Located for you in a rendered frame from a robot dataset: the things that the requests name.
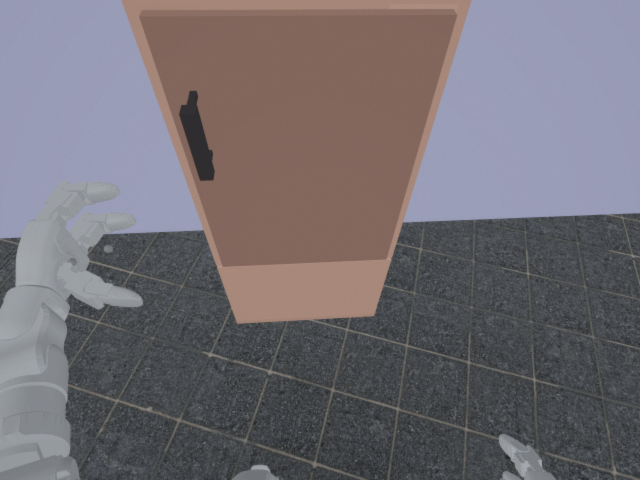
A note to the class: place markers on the cupboard door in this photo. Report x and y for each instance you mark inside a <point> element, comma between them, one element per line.
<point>314,118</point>

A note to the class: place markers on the handle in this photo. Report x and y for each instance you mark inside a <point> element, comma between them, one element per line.
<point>195,135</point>

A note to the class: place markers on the right robot hand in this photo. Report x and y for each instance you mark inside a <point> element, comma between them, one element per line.
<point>527,462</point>

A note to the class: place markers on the robot left shin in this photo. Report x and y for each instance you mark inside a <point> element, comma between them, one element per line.
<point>260,467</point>

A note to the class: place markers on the robot left forearm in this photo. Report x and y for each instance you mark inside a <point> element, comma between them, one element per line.
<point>33,376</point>

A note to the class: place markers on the robot left upper arm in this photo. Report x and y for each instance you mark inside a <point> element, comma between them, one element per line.
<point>50,468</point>

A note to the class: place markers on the left robot hand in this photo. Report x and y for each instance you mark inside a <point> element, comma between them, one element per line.
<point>46,246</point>

